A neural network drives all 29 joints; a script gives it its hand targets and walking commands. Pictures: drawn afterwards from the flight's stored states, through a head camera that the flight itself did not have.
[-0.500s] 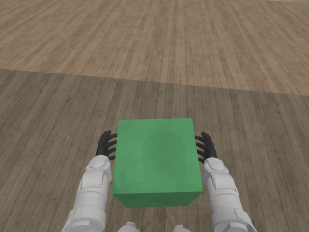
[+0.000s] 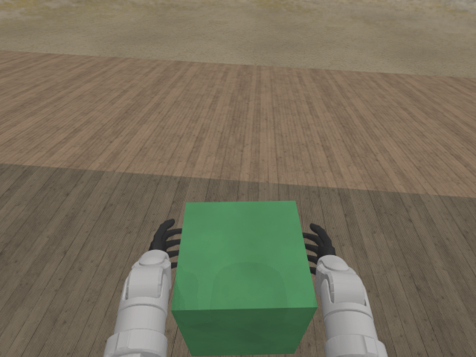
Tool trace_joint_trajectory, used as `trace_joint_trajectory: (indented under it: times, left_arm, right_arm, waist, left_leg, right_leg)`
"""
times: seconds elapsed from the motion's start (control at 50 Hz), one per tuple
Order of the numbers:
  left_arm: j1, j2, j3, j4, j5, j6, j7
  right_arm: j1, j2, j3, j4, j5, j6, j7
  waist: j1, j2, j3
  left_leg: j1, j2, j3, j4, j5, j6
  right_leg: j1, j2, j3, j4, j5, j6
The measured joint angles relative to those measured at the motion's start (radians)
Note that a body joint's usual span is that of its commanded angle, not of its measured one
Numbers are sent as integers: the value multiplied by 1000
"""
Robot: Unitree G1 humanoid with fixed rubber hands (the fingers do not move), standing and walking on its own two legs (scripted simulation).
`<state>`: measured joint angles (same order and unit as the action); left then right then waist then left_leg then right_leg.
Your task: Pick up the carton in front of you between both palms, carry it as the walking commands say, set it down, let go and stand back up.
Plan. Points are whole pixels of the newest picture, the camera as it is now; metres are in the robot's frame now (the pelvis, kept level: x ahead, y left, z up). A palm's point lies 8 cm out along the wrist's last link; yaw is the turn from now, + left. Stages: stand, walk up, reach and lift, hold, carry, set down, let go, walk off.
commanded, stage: reach and lift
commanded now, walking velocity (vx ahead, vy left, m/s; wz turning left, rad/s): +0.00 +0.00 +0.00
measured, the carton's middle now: (241, 280) +0.29 +0.00 -0.05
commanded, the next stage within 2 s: hold in 0.80 s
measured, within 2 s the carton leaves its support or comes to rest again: neither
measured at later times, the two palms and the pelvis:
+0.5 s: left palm (158, 252) +0.30 +0.15 +0.03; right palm (325, 256) +0.30 -0.15 +0.03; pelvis +0.01 +0.00 +0.01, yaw +0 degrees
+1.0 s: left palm (155, 248) +0.29 +0.15 +0.06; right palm (329, 252) +0.29 -0.15 +0.05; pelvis +0.01 +0.00 +0.01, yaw +0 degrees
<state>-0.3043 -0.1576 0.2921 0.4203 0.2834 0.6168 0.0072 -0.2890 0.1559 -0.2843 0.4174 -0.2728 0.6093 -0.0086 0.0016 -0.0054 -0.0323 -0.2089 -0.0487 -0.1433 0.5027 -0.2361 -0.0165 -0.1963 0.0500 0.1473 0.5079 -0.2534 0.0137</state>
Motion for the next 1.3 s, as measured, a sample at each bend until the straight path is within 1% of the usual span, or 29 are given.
trace_joint_trajectory:
  times: [0.26,0.42,0.6,0.8,0.96,1.1,1.3]
  left_arm:
    - [-34,5,5,-21,0,8,-2]
    - [2,-3,-10,-60,-1,24,-5]
    - [42,6,-52,-109,-13,50,0]
    - [61,10,-71,-142,-21,76,2]
    - [91,16,-105,-223,-47,123,11]
    - [52,8,-79,-187,-21,149,0]
    - [20,1,-51,-171,-11,138,-4]
  right_arm:
    - [-37,1,-3,-20,-7,9,3]
    - [0,3,15,-60,-3,28,5]
    - [36,-6,55,-105,9,53,2]
    - [55,-10,76,-137,16,80,1]
    - [86,-16,109,-220,39,130,-8]
    - [50,-9,79,-186,16,154,5]
    - [18,-3,55,-169,7,144,8]
  waist:
    - [0,3,29]
    - [-1,3,24]
    - [0,2,26]
    - [-1,3,27]
    - [-3,3,24]
    - [0,3,39]
    - [-1,4,51]
  left_leg:
    - [0,1,1,-14,15,-1]
    - [39,5,2,-54,22,1]
    - [74,8,2,-88,26,2]
    - [102,9,1,-107,31,3]
    - [136,11,0,-136,45,3]
    - [143,11,4,-124,46,3]
    - [117,9,5,-97,44,1]
  right_leg:
    - [1,-3,-5,-14,14,2]
    - [40,-6,-6,-56,22,0]
    - [76,-8,-7,-90,28,-3]
    - [104,-10,-10,-112,32,-4]
    - [139,-13,-11,-141,47,-3]
    - [145,-12,-10,-127,47,-3]
    - [119,-10,-13,-100,45,-2]
